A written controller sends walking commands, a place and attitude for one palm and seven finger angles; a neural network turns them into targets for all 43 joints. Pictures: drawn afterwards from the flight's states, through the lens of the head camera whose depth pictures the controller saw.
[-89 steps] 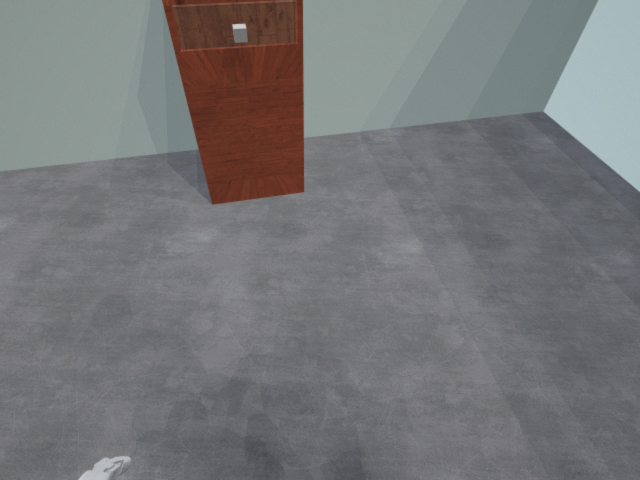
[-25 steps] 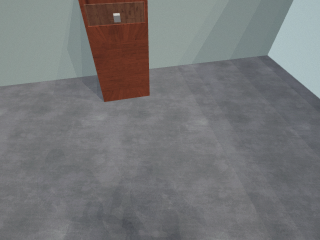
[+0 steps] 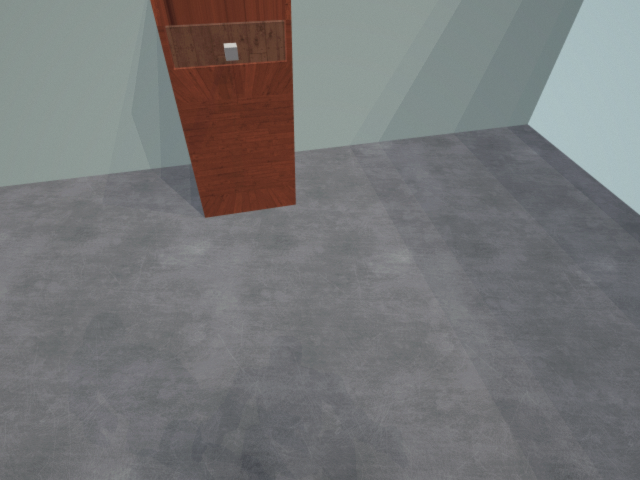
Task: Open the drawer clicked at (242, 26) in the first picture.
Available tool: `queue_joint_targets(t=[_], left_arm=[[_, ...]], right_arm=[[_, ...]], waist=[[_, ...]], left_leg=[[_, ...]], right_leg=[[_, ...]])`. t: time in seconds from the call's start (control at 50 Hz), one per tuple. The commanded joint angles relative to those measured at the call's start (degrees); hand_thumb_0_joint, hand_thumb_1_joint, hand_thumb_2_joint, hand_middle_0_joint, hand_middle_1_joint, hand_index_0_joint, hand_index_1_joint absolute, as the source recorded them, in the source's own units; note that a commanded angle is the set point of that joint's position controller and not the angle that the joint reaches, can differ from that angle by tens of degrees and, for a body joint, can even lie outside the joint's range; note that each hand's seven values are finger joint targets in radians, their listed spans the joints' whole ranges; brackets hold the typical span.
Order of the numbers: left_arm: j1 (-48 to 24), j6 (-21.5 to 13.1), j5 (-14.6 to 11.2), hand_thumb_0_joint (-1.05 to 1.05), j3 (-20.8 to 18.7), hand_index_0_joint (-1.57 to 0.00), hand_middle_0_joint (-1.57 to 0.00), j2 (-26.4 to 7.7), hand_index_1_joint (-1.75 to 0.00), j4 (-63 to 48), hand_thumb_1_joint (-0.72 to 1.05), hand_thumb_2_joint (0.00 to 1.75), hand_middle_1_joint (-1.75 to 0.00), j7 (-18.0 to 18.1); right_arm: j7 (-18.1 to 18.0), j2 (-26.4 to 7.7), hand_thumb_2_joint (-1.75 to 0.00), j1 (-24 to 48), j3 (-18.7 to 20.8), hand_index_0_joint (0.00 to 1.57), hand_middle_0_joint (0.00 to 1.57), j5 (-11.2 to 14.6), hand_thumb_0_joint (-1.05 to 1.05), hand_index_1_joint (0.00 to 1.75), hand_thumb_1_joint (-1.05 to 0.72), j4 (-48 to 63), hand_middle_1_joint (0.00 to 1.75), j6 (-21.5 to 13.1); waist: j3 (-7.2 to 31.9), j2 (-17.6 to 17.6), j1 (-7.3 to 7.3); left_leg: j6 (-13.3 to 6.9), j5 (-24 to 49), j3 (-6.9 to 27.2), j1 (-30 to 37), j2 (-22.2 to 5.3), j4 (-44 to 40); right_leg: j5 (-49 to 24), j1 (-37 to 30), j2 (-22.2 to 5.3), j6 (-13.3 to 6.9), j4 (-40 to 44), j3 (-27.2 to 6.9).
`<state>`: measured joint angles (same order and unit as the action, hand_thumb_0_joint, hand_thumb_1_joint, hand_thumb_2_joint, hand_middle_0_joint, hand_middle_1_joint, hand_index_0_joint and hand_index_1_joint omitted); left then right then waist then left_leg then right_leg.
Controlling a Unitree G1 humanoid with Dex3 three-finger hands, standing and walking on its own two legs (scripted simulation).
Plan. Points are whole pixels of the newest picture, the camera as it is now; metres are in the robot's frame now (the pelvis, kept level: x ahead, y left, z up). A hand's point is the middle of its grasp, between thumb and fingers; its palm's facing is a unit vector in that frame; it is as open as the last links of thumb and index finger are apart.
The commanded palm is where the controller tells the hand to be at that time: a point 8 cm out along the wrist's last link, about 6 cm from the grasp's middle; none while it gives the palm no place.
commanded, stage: walk to a spot facing it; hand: left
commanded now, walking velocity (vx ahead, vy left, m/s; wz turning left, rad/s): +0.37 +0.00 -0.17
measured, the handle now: (230, 49) +1.38 +0.39 -0.01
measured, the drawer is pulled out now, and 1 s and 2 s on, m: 0.00 0.00 0.00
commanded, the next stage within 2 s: turn to face it in 1.42 s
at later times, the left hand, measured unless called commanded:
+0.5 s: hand out of the picture +0.13 +0.22 -0.20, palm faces -0.04 -0.99 -0.13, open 7.4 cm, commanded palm none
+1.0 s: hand (255, 312) +0.46 +0.16 -0.18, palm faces -0.18 -0.97 -0.17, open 7.4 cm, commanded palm none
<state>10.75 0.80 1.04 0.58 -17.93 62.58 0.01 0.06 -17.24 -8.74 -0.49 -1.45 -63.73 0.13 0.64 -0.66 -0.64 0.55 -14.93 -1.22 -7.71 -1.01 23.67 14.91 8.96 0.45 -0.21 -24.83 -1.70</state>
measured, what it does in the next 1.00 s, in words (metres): walks ahead: right foot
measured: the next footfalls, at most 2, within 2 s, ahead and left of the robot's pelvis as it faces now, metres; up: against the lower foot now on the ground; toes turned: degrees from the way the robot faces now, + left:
right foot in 0.74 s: +0.42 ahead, -0.06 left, +0.00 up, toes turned -18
left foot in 1.22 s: +0.69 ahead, +0.10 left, +0.00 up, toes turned -4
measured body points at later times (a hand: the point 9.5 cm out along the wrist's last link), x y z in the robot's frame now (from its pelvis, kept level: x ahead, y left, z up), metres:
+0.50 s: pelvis +0.16 +0.04 -0.01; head +0.17 +0.07 +0.44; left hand +0.13 +0.27 -0.18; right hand +0.09 -0.17 -0.15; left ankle +0.05 +0.12 -0.74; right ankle +0.12 -0.10 -0.64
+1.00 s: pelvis +0.41 +0.00 -0.01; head +0.42 +0.00 +0.44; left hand +0.47 +0.21 -0.17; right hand +0.39 -0.24 -0.16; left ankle +0.50 +0.16 -0.67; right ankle +0.38 -0.05 -0.74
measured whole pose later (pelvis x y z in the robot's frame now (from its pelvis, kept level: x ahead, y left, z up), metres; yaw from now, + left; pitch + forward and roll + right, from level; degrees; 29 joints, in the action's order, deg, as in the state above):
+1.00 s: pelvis +0.41 +0.00 -0.01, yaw -12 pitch -1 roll -1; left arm 17.2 -3.7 1.2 -2.0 -8.4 62.5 0.3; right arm -0.8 -8.9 -14.1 3.0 -1.6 -59.5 -1.6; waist -1.1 0.3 1.4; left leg 1.1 -12.9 -1.8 -34.3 -10.7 61.4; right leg 15.8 9.3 4.7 -6.7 -25.4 7.4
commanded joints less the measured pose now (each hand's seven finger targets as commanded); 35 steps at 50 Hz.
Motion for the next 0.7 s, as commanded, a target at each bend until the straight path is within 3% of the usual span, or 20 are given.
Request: queue_joint_targets(t=[0.0,0.1,0.14,0.18,0.22,0.24,0.26,0.28,0.3,0.32,0.34,0.36,0.4,0.46,0.54,0.56,0.6,0.64,0.66,0.68], left_arm=[[3.96,-0.42,0.46,0.0,-2.07,-0.2,-0.2,-5.98,-0.3,-2.77,0.9,0.9,-0.3,-0.56],[9.94,-1.96,0.26,0.0,-2.94,-0.2,-0.2,-4.17,-0.3,-2.38,0.9,0.9,-0.3,-0.5],[12.92,-2.45,0.25,0.0,-3.87,-0.2,-0.2,-5.16,-0.3,-1.63,0.9,0.9,-0.3,-0.1],[17.93,-3.44,0.23,0.0,-4.63,-0.2,-0.2,-5.91,-0.3,-0.09,0.9,0.9,-0.3,0.53],[19.89,-3.91,0.64,0.0,-4.89,-0.2,-0.2,-5.05,-0.3,0.82,0.9,0.9,-0.3,1.11],[18.93,-4.0,0.78,0.0,-4.9,-0.2,-0.2,-4.32,-0.3,0.85,0.9,0.9,-0.3,1.33],[15.69,-3.97,0.6,0.0,-4.66,-0.2,-0.2,-3.51,-0.3,0.32,0.9,0.9,-0.3,1.35],[10.95,-3.83,0.11,0.0,-4.49,-0.2,-0.2,-2.03,-0.3,-0.92,0.9,0.9,-0.3,1.15],[8.39,-3.74,-0.61,0.0,-4.08,-0.2,-0.2,2.64,-0.3,-3.1,0.9,0.9,-0.3,0.46],[5.38,-4.26,-0.47,0.0,-3.47,-0.2,-0.2,3.32,-0.3,-5.08,0.9,0.9,-0.3,0.79],[6.16,-3.94,-0.05,0.0,-4.33,-0.2,-0.2,1.85,-0.3,-4.09,0.9,0.9,-0.3,1.13],[5.24,-3.55,0.15,0.0,-4.36,-0.2,-0.2,3.49,-0.3,-3.4,0.9,0.9,-0.3,0.83],[5.88,-2.74,0.38,0.0,-4.24,-0.2,-0.2,5.14,-0.3,-2.67,0.9,0.9,-0.3,-0.34],[6.7,-1.58,0.71,0.0,-3.88,-0.2,-0.2,8.22,-0.3,-2.98,0.9,0.9,-0.3,-1.02],[0.99,-1.27,0.34,0.0,-3.4,-0.2,-0.2,8.85,-0.3,-6.35,0.9,0.9,-0.3,-1.79],[-1.4,-1.51,0.26,0.0,-3.15,-0.2,-0.2,8.78,-0.3,-7.11,0.9,0.9,-0.3,-1.86],[0.01,-2.07,0.08,0.0,-3.24,-0.2,-0.2,7.77,-0.3,-6.77,0.9,0.9,-0.3,-1.48],[7.26,-2.6,0.41,0.0,-3.79,-0.2,-0.2,5.72,-0.3,-4.9,0.9,0.9,-0.3,-0.95],[12.7,-2.87,0.72,0.0,-4.51,-0.2,-0.2,4.23,-0.3,-3.25,0.9,0.9,-0.3,-0.68],[19.8,-3.31,1.04,0.0,-5.39,-0.2,-0.2,2.12,-0.3,-1.18,0.9,0.9,-0.3,-0.51]], right_arm=[[-0.03,-7.22,-0.9,-2.39,2.02,0.2,0.2,-0.04,0.0,0.3,-0.9,2.46,0.3,-0.48],[-0.29,-4.62,-0.9,-5.6,2.36,0.2,0.2,0.35,0.0,0.3,-0.9,3.27,0.3,-2.16],[-0.23,-2.2,-0.9,-5.08,2.32,0.2,0.2,0.5,0.0,0.3,-0.9,4.08,0.3,-2.6],[-0.35,-0.48,-0.9,-1.84,2.27,0.2,0.2,0.61,0.0,0.3,-0.9,5.9,0.3,-3.38],[-0.32,0.34,-0.9,0.11,2.38,0.2,0.2,0.83,0.0,0.3,-0.9,6.98,0.3,-4.14],[-0.3,0.88,-0.9,-0.98,2.53,0.2,0.2,1.01,0.0,0.3,-0.9,6.72,0.3,-4.37],[-0.36,1.42,-0.9,-5.26,2.63,0.2,0.2,1.14,0.0,0.3,-0.9,5.44,0.3,-4.6],[-0.59,1.25,-0.9,-15.64,2.88,0.2,0.2,1.07,0.0,0.3,-0.9,1.85,0.3,-5.04],[-1.16,-5.25,-0.9,-28.61,4.79,0.2,0.2,0.05,0.0,0.3,-0.9,-2.92,0.3,-5.48],[-2.13,-5.37,-0.9,-34.25,4.58,0.2,0.2,0.13,0.0,0.3,-0.9,-4.98,0.3,-4.97],[-2.06,-2.55,-0.9,-30.71,3.52,0.2,0.2,0.15,0.0,0.3,-0.9,-4.21,0.3,-4.43],[-2.22,0.1,-0.9,-27.21,2.88,0.2,0.2,0.16,0.0,0.3,-0.9,-2.78,0.3,-4.57],[-2.38,3.0,-0.9,-22.8,2.29,0.2,0.2,0.29,0.0,0.3,-0.9,-1.49,0.3,-5.37],[-2.69,4.34,-0.9,-23.22,1.8,0.2,0.2,0.33,0.0,0.3,-0.9,-2.06,0.3,-6.02],[-2.9,5.65,-0.9,-23.43,1.29,0.2,0.2,0.39,0.0,0.3,-0.9,-2.52,0.3,-6.05],[-3.03,5.48,-0.9,-24.21,1.32,0.2,0.2,0.37,0.0,0.3,-0.9,-2.83,0.3,-5.93],[-3.14,2.98,-0.9,-25.01,2.05,0.2,0.2,0.54,0.0,0.3,-0.9,-3.61,0.3,-5.56],[-3.15,0.68,-0.9,-22.98,3.05,0.2,0.2,0.95,0.0,0.3,-0.9,-3.11,0.3,-5.33],[-3.03,0.02,-0.9,-21.1,3.44,0.2,0.2,1.06,0.0,0.3,-0.9,-2.58,0.3,-5.3],[-2.71,-0.27,-0.9,-18.61,3.67,0.2,0.2,1.29,0.0,0.3,-0.9,-1.85,0.3,-5.37]], waist=[[-8.69,0.74,0.11],[-7.2,-1.2,-0.59],[-8.63,-6.57,-1.22],[-8.55,-9.83,-2.77],[-7.72,-8.33,-3.38],[-7.07,-7.13,-2.35],[-5.66,-6.13,0.87],[-2.37,-1.21,6.54],[0.49,18.56,10.1],[-1.47,20.05,10.32],[-4.03,12.29,7.83],[-8.42,7.91,6.73],[-11.65,1.56,3.57],[-12.17,7.84,1.29],[-14.13,10.39,0.4],[-14.48,10.14,0.96],[-10.01,9.44,-0.09],[-4.16,10.15,-3.6],[-1.38,10.48,-6.28],[1.75,9.36,-9.9]], left_leg=[[-2.91,-21.07,5.91,-7.12,-5.64,-4.59],[-3.82,-11.29,3.57,-9.2,-5.35,4.32],[-2.04,-10.98,-1.52,-15.67,-2.06,12.77],[-0.79,-13.05,-4.51,-23.15,-1.64,21.32],[-0.82,-16.56,-3.31,-26.58,-3.26,21.99],[-1.12,-16.59,-2.73,-23.53,-3.95,18.37],[-1.8,-13.6,-2.44,-13.32,-4.16,10.44],[-3.24,-4.95,-1.44,5.55,-3.44,-0.5],[-5.94,0.18,16.36,19.94,-16.05,-6.36],[-6.26,14.56,25.96,22.4,-24.12,-9.82],[-6.19,16.87,20.77,17.4,-24.59,-8.31],[-6.22,19.64,17.4,11.5,-23.73,-8.82],[-5.15,24.49,8.22,6.83,-20.06,-9.38],[-1.58,31.17,-3.48,5.84,-13.69,-10.19],[-0.74,38.84,-10.18,5.03,-10.06,-12.48],[-1.07,45.2,-10.84,5.38,-9.92,-11.74],[-2.45,62.09,-11.4,9.72,-11.52,-6.39],[-2.58,69.57,-11.71,12.22,-12.98,3.29],[-2.62,66.65,-11.68,10.12,-13.12,11.09],[-2.44,57.06,-11.99,4.07,-12.02,22.96]], right_leg=[[19.43,8.44,-3.88,-2.9,4.41,-6.82],[10.92,4.52,-5.1,-5.41,1.14,-9.81],[10.19,0.21,-9.39,-8.05,4.7,-16.8],[-3.37,-6.97,-16.14,-12.7,8.47,-25.21],[-17.23,-11.99,-17.89,-14.88,5.66,-24.46],[-20.75,-10.75,-17.47,-14.12,3.34,-21.8],[-21.9,-3.76,-15.47,-11.79,-0.84,-17.48],[-21.31,8.44,-9.62,-7.9,-11.54,-10.05],[-4.35,23.98,0.78,-3.21,-32.18,0.71],[14.77,33.59,2.38,-2.06,-42.08,1.18],[12.64,32.96,-1.38,-2.96,-44.96,-2.11],[9.16,32.6,-3.03,-2.66,-47.11,-1.21],[4.94,32.04,-4.62,-1.87,-48.28,0.71],[0.08,32.95,-2.98,-1.77,-47.4,4.74],[-5.72,30.0,-1.94,-2.02,-31.3,11.33],[-5.93,26.76,-0.9,-2.53,-24.55,13.34],[-4.39,18.66,3.21,-4.02,-17.92,16.52],[-6.16,9.99,4.66,-5.96,-14.68,15.86],[-6.55,2.69,4.3,-6.91,-12.39,14.55],[-9.51,-8.04,2.55,-8.37,-7.44,12.18]])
